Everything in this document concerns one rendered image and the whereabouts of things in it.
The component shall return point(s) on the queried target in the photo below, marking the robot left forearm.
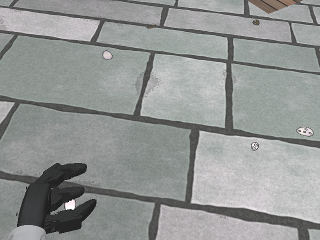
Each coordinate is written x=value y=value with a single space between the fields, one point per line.
x=27 y=232

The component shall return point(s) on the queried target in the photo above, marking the left robot hand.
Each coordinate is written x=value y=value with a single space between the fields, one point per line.
x=40 y=200

